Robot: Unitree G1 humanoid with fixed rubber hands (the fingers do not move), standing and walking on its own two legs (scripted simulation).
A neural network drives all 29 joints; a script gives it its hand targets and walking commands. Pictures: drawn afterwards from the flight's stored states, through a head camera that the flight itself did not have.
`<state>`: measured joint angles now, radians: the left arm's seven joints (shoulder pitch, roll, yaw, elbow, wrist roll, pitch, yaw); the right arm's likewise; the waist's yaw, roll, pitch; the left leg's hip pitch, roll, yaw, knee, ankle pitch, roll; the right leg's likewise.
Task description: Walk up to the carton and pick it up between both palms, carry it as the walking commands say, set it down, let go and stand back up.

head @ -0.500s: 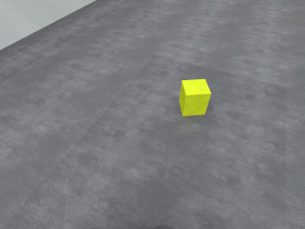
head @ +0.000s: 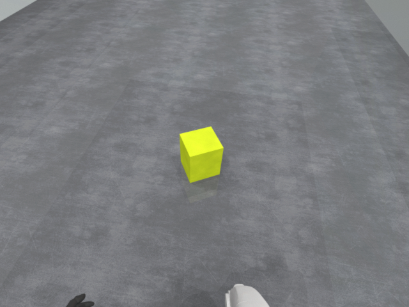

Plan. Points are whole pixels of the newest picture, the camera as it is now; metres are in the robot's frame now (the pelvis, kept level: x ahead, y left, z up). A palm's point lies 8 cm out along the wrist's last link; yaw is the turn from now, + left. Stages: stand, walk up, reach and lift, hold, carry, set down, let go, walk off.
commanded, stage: walk up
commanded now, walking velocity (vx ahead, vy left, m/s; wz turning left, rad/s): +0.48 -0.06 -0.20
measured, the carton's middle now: (200, 154) +1.01 -0.10 -0.66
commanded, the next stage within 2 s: none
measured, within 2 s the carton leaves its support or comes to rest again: neither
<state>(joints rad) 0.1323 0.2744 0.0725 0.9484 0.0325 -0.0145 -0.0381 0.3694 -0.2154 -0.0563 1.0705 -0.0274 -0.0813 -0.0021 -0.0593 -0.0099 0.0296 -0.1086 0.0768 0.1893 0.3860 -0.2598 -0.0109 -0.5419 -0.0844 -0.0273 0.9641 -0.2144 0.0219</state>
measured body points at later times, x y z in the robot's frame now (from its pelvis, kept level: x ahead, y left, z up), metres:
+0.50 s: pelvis +0.24 -0.08 +0.00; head +0.26 -0.09 +0.45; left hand +0.20 +0.17 -0.14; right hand +0.35 -0.33 -0.14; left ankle +0.34 +0.08 -0.68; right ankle +0.20 -0.15 -0.74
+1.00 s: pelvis +0.48 -0.01 +0.00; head +0.51 +0.02 +0.45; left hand +0.55 +0.24 -0.17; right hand +0.49 -0.26 -0.14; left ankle +0.51 +0.08 -0.74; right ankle +0.50 -0.17 -0.66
